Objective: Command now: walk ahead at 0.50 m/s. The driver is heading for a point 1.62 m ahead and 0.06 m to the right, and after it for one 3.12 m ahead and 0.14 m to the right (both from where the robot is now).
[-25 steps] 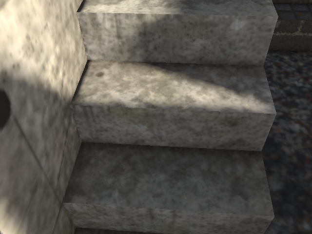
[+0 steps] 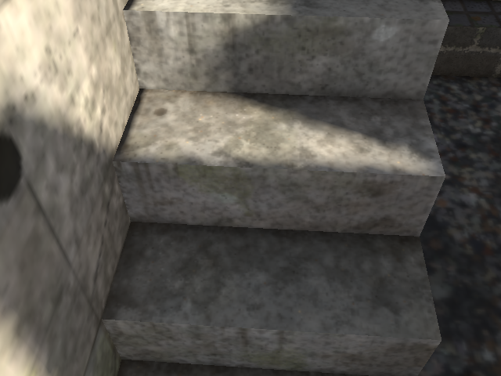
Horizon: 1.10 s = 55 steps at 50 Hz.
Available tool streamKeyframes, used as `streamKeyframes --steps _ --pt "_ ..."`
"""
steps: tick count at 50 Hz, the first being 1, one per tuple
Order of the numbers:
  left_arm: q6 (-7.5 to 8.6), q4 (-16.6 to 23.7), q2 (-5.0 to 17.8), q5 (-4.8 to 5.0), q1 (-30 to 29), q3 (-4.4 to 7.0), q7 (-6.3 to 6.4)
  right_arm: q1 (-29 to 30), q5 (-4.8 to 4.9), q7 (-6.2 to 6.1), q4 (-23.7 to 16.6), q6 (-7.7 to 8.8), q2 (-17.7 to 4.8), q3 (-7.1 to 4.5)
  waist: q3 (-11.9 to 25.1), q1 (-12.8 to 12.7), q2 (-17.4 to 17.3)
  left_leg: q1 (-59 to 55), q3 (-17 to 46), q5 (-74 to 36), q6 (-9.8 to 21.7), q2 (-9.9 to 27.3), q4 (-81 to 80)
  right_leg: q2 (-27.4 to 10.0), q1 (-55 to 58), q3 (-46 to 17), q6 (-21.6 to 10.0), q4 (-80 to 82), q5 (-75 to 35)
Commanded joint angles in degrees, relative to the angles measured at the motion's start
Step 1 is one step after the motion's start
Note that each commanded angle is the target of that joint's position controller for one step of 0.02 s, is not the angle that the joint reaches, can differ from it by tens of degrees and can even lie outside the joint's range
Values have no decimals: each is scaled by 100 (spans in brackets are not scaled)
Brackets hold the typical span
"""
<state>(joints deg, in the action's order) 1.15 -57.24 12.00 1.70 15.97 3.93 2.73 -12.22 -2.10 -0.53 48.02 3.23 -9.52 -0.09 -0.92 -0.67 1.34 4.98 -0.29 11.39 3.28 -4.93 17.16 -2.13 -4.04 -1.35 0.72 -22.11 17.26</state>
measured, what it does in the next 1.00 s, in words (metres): stands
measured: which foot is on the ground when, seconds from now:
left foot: down 0.00-1.00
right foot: down 0.00-1.00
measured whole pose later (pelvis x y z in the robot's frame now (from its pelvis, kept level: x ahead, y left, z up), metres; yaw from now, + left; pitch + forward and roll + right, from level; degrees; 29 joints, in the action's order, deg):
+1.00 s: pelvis +0.00 +0.00 +0.00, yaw +0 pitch -1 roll +1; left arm 0.7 -58.0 11.9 1.7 16.3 4.0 2.1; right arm -12.4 -1.8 0.3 48.1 3.0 -10.0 0.1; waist -0.6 -1.0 1.2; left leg 3.9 0.2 10.6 2.8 -4.4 15.5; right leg -1.6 -2.5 -1.4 0.6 -19.1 15.7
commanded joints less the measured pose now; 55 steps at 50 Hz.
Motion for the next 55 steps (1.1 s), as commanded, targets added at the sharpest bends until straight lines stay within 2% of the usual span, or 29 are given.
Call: streamKeyframes --steps 1,2,3,7,8,9,10,13,16,17,19,22,31,38,39,40,44,50,51,52,55 --pt "96 209 571 12 49 43 34 154 -7 -80 -460 77 -462 -97 147 7 -234 -497 824 -1253 158 757 -70 -182 -612 -122 -184 -3 -1511" --pt "98 195 586 14 38 34 26 150 -8 -82 -479 71 -454 -94 92 4 -216 -445 834 -1246 163 757 -73 -182 -616 -128 -180 -1 -1524" --pt "91 158 696 7 -5 79 -1 92 4 -88 -491 86 -570 -124 103 33 -144 -474 816 -1099 231 762 -2 -115 -664 -58 -219 -110 -1296" --pt "102 96 644 7 -31 59 -43 145 3 -81 -582 105 -533 -118 -34 -4 -260 -276 878 -1079 297 786 49 -105 -706 -88 -268 -171 -1354" --pt "62 25 656 64 180 109 -90 69 57 20 -499 102 -474 -121 -60 -56 -265 -80 634 -1368 162 631 12 -209 -388 -210 -289 -18 -1686" --pt "36 9 740 61 168 142 -105 50 58 62 -487 112 -453 -117 -101 -50 -141 -44 508 -1702 71 558 68 -218 -294 -220 -303 -11 -1968" --pt "17 1 730 34 153 154 -111 53 47 81 -463 124 -431 -107 -44 -55 -100 -113 465 -2116 -5 550 106 -255 -235 -253 -284 13 -2332" --pt "-4 -12 721 21 145 179 -124 55 40 89 -420 127 -480 -103 248 -68 -21 -396 419 -2547 -98 590 188 -295 -42 -273 -279 61 -2792" --pt "-31 -23 698 30 79 192 -129 123 34 73 -402 92 -467 -82 229 -63 10 -405 412 -2143 -127 592 130 -290 -27 -289 -285 199 -2537" --pt "-47 78 737 -22 45 202 -214 184 -19 192 -422 82 -299 2 51 -46 -243 -277 497 -2422 -189 608 8 -398 -137 -410 -233 329 -2773" --pt "-38 103 805 -34 66 236 -271 122 -26 233 -387 78 -374 0 196 -40 -130 -443 508 -2548 -209 660 13 -410 -58 -387 -206 372 -2857" --pt "-32 125 771 -12 99 239 -290 124 -10 219 -371 63 -437 17 282 -45 -18 -506 518 -2208 -219 672 -55 -396 -39 -368 -184 485 -2606" --pt "-43 202 760 -27 99 241 -255 198 -32 198 -391 55 -422 49 30 -32 -84 -264 551 -1338 -223 649 -281 -366 -201 -351 -209 692 -1853" --pt "-34 233 742 -43 225 212 -226 104 -22 216 -351 52 -413 34 5 -9 -157 -265 587 -1416 -253 666 -329 -391 -236 -364 -154 663 -1902" --pt "-20 167 627 -17 200 177 -130 61 42 99 -326 43 -572 -38 129 -37 76 -349 532 -1120 -226 660 -290 -307 -130 -252 -177 603 -1722" --pt "-17 173 598 -8 186 152 -91 106 51 61 -348 35 -562 -41 66 -35 46 -280 543 -912 -222 637 -321 -291 -176 -256 -178 598 -1586" --pt "-12 144 651 -16 160 135 -34 171 23 55 -366 38 -464 -51 -154 -26 -152 -153 567 -796 -207 610 -383 -292 -287 -277 -200 568 -1454" --pt "4 92 645 2 238 128 -40 61 37 73 -321 57 -486 -83 -21 -37 -164 -324 555 -1399 -178 617 -289 -301 -228 -253 -187 446 -1764" --pt "40 155 647 -43 8 80 7 218 -15 -27 -444 59 -519 -68 51 -14 -113 -467 676 -1497 -80 677 -174 -225 -403 -170 -170 356 -1737" --pt "61 148 587 -45 27 52 17 221 -25 -65 -461 53 -504 -58 153 -28 -163 -534 714 -1496 -42 710 -145 -243 -420 -187 -151 346 -1722" --pt "83 114 610 -15 18 18 4 164 -13 -89 -496 37 -500 -43 90 -15 -157 -471 756 -1421 -22 721 -154 -240 -443 -193 -127 343 -1675"
Velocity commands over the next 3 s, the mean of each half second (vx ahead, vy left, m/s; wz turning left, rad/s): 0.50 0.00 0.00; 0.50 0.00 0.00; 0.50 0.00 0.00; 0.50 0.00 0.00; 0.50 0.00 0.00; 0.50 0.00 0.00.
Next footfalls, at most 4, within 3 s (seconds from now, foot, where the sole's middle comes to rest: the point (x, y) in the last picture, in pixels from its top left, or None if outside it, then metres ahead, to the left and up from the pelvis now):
none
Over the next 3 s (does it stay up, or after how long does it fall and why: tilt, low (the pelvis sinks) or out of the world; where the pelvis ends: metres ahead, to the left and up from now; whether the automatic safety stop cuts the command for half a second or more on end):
stays up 0.01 0.00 0.00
